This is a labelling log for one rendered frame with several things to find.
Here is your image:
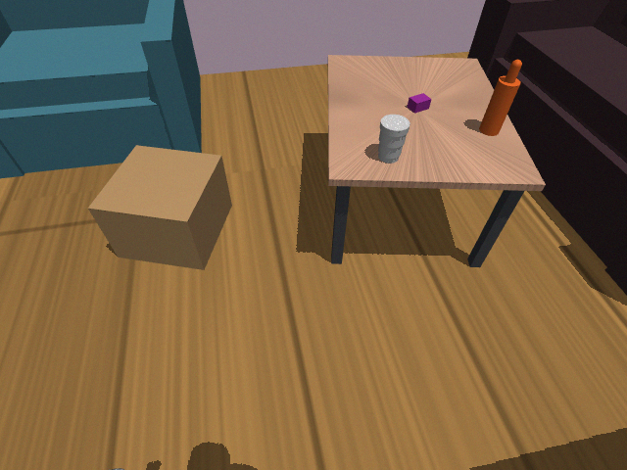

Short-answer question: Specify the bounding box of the coffee table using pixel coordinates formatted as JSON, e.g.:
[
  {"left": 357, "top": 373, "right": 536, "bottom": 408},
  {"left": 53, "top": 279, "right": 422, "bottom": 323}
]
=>
[{"left": 328, "top": 55, "right": 546, "bottom": 267}]

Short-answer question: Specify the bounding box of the armchair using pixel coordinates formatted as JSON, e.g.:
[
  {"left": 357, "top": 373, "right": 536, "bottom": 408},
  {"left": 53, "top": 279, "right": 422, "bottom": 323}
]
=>
[{"left": 0, "top": 0, "right": 202, "bottom": 178}]

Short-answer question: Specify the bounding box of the sofa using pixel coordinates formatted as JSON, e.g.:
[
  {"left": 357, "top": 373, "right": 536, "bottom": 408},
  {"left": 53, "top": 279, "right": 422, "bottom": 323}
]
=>
[{"left": 467, "top": 0, "right": 627, "bottom": 295}]

